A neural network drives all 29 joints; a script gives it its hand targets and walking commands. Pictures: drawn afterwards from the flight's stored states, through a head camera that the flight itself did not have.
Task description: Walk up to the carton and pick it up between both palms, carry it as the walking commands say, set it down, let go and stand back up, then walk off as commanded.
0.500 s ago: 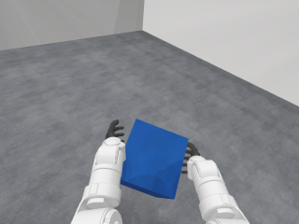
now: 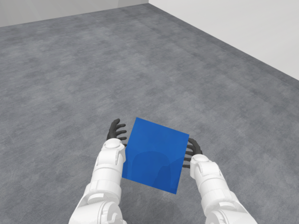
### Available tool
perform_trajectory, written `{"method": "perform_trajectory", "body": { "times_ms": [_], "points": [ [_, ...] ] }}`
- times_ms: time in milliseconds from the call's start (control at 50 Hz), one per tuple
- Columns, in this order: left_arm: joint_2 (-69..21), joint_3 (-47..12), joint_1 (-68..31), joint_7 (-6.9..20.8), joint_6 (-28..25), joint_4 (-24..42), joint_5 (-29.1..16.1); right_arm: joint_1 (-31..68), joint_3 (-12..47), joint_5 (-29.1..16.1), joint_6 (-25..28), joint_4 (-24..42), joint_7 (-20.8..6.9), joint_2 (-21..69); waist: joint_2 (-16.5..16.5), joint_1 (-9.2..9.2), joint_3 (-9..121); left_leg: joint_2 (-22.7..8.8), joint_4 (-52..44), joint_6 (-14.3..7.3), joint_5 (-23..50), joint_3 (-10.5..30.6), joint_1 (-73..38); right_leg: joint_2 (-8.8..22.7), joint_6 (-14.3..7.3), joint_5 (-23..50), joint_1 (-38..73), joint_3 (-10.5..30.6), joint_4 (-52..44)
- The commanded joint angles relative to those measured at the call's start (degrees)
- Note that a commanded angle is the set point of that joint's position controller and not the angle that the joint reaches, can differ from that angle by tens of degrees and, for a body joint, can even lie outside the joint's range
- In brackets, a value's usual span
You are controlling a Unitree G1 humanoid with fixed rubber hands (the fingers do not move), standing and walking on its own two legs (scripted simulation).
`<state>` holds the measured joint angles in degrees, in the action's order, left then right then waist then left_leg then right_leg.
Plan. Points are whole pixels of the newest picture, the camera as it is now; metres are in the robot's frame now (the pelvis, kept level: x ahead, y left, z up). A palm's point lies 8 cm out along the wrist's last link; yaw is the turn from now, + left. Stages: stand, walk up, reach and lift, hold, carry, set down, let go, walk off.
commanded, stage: set down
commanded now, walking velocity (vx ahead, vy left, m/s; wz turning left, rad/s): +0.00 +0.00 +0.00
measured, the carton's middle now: (149, 156) +0.36 +0.02 -0.10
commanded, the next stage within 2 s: none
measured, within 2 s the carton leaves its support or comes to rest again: neither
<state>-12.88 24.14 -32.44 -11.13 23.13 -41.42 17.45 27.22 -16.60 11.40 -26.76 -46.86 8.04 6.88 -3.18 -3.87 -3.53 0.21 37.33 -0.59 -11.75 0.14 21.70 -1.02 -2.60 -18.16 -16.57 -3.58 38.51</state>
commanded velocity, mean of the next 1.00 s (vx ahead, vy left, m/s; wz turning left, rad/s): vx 0.00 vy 0.00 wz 0.00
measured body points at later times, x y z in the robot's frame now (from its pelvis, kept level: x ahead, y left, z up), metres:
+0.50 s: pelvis -0.01 -0.01 -0.04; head +0.11 +0.00 +0.39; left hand +0.35 +0.11 -0.10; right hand +0.34 -0.15 -0.12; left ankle +0.09 +0.11 -0.72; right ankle +0.03 -0.10 -0.72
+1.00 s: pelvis -0.03 +0.01 -0.10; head +0.18 +0.03 +0.29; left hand +0.37 +0.12 -0.19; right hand +0.36 -0.14 -0.21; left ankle +0.09 +0.11 -0.72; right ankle +0.03 -0.10 -0.72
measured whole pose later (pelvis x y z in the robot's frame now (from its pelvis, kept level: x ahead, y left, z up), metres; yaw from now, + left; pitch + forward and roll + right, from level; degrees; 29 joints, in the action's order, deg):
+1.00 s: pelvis -0.03 +0.01 -0.10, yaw -1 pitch +18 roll -2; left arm -7.9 10.4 -40.3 -21.0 2.0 -41.7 8.1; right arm 40.8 -9.9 5.7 -4.2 -49.1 14.9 -0.2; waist -1.7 -1.7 -11.2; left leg -0.1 68.0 -1.1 -18.9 0.1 67.6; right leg -1.0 -2.6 -26.5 -62.6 -3.5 70.5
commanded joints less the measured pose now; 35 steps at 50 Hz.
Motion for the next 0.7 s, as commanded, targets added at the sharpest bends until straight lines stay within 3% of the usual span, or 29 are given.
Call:
{"method": "perform_trajectory", "body": {
  "times_ms": [0,100,240,360,380,480,500,540,640,680],
  "points": [
    [-61.94,-22.74,-24.76,21.71,-0.96,-9.56,-6.73,57.96,17.76,-4.45,12.79,17.66,-18.05,55.08,5.43,2.47,26.25,3.78,-2.35,-0.89,-0.71,9.4,-14.74,-2.99,-2.82,-1.3,-15.25,11.5,-4.79],
    [-59.23,-23.96,-23.07,19.75,-4.55,-6.55,-5.6,54.62,19.61,-4.85,15.74,17.12,-17.15,53.72,6.06,2.91,29.93,4.33,0.24,-1.48,4.17,9.51,-11.69,-3.75,-1.86,2.17,-17.65,11.36,-0.73],
    [-54.61,-25.21,-23.29,17.17,-9.7,-4.7,-4.45,54.27,23.53,-5.73,19.91,17.15,-15.09,52.68,3.83,2.5,35.07,4.98,5.54,-2.68,5.35,9.37,-5.9,-4.35,-0.6,2.9,-20.87,11.89,4.1],
    [-49.05,-26.84,-24.09,14.58,-14.52,-4.94,-4.81,54.02,27.07,-7.12,23.85,16.83,-11.79,50.05,2.96,1.08,39.94,5.67,11.43,-3.23,5.95,8.17,0.06,-4.61,-0.1,3.58,-22.87,12.45,7.68],
    [-47.96,-27.93,-24.64,14.13,-15.44,-3.84,-5.31,53.32,27.92,-7.29,24.42,16.77,-11.11,50.04,2.32,1.62,41.72,5.82,12.6,-3.37,6.92,8.02,0.65,-4.76,0.15,4.67,-22.94,12.37,8.38],
    [-42.8,-29.9,-24.73,11.63,-18.66,-3.38,-6.56,52.1,30.58,-8.89,26.95,16.96,-8.06,47.84,1.82,0.63,45.77,6.53,17.31,-3.77,7.51,7.25,5.51,-5.12,0.57,6.63,-24.1,12.76,11.47],
    [-41.96,-30.26,-25.09,11.23,-19.16,-3.32,-6.72,51.15,30.06,-8.82,27.24,16.18,-7.55,47.07,1.96,1.24,45.89,6.64,17.97,-3.78,7.28,7.32,6.7,-5.27,0.63,6.8,-24.76,12.6,12.27],
    [-40.46,-29.98,-24.07,10.53,-19.72,-4.95,-6.97,51.65,30.73,-9.26,27.87,17.11,-6.77,46.22,1.29,0.29,46.08,6.92,19.23,-4.01,6.21,7.2,8.57,-5.5,0.82,6.27,-25.35,12.63,13.26],
    [-37.46,-31.94,-25.95,8.16,-20.96,-3.45,-8.87,52.73,30.9,-10.67,29.18,17.58,-5.5,41.09,2.48,0.68,46.76,7.2,21.42,-3.62,4.06,7.46,10.28,-6.05,0.48,4.05,-29.65,11.66,16.55],
    [-36.47,-33.39,-26.34,6.94,-21.62,-2.29,-9.93,51.6,30.44,-11.03,29.85,17.16,-4.95,38.03,3.83,1.66,49.0,7.36,22.07,-3.15,4.79,7.54,9.82,-6.32,0.07,4.65,-30.83,10.97,18.16]
  ]
}}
